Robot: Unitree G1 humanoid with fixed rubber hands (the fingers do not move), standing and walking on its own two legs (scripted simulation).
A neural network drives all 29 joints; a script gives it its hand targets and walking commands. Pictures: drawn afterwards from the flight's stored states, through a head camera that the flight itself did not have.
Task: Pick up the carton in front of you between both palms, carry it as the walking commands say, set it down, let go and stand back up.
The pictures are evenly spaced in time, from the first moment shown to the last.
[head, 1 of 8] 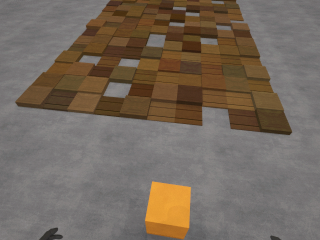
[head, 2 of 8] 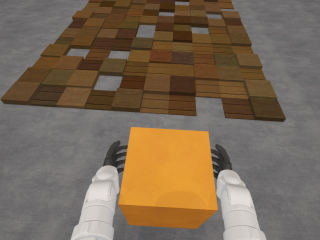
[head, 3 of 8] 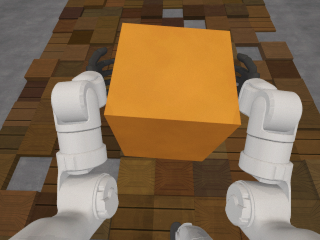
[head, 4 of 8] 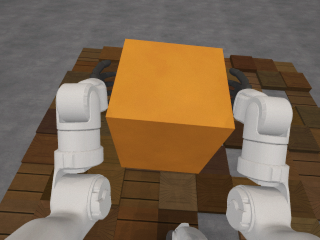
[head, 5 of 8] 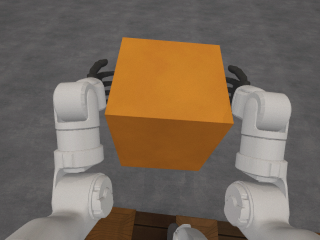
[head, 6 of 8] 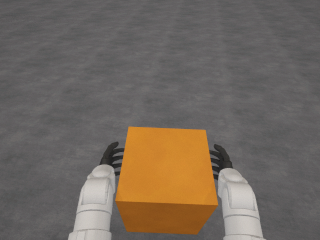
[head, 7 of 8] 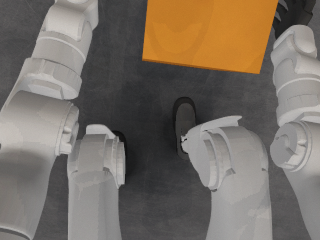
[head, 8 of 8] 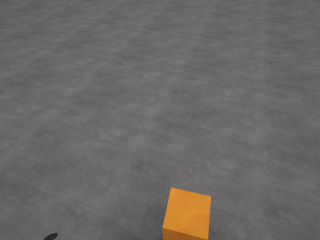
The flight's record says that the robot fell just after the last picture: no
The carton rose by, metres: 0.80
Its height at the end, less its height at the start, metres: +0.00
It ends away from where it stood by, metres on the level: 6.64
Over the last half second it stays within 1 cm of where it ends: yes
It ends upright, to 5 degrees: yes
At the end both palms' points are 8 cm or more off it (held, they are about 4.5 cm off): yes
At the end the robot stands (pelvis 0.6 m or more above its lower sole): yes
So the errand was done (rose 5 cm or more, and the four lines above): yes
